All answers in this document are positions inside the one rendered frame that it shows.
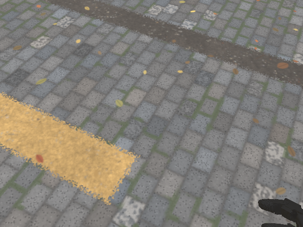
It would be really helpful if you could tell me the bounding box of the robot right hand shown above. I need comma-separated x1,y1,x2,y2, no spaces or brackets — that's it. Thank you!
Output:
258,198,303,227

